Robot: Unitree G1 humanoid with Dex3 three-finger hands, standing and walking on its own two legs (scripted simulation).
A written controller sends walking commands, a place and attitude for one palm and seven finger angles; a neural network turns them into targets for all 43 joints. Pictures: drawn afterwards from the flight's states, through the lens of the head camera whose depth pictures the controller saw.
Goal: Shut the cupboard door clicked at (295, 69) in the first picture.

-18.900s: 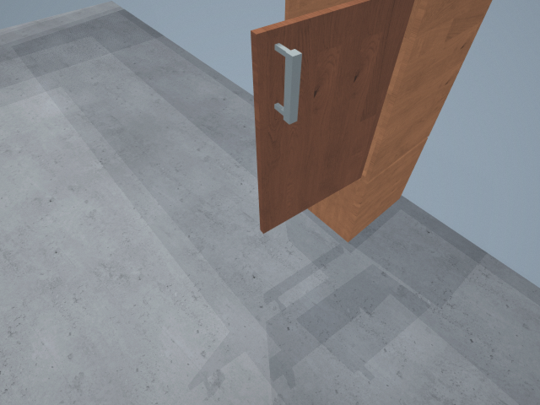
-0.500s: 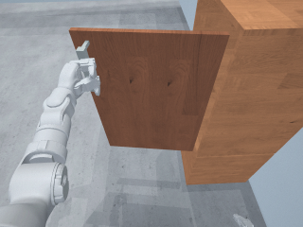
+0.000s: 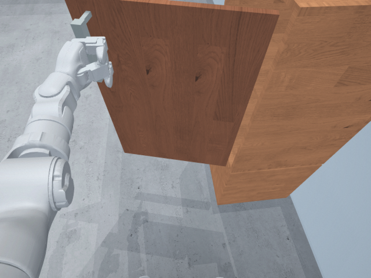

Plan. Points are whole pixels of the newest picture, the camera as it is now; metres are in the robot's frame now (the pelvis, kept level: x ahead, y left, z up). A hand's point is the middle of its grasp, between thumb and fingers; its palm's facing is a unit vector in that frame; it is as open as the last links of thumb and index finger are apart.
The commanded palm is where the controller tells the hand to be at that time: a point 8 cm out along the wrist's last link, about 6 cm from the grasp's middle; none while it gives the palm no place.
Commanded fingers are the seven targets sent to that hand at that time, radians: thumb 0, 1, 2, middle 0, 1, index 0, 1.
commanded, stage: push the door shut along its arc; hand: left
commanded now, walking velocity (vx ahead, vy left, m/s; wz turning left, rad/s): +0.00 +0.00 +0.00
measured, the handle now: (93, 48) +0.58 +0.16 +0.17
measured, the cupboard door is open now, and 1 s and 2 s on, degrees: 75 65 60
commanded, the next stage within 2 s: pull the fist back off the door in 1.08 s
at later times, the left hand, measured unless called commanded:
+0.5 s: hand (133, 49) +0.56 +0.07 +0.18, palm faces -0.37 -0.93 +0.01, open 3.1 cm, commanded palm +0.58 +0.13 +0.18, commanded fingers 0.00 0.90 0.90 -1.30 -1.50 -1.30 -1.50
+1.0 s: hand (144, 42) +0.58 +0.05 +0.18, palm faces -0.43 -0.90 -0.02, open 3.4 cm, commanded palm +0.62 +0.08 +0.18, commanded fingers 0.00 0.90 0.90 -1.30 -1.50 -1.30 -1.50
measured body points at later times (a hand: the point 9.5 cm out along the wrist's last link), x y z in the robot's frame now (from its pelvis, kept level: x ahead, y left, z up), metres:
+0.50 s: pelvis +0.01 +0.00 -0.01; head +0.12 +0.00 +0.42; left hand +0.57 +0.13 +0.18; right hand -0.05 -0.28 -0.12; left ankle +0.03 +0.12 -0.72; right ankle -0.01 -0.12 -0.72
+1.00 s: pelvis +0.02 +0.00 -0.02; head +0.15 +0.00 +0.41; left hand +0.60 +0.10 +0.18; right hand -0.05 -0.28 -0.12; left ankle +0.03 +0.12 -0.72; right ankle -0.01 -0.12 -0.72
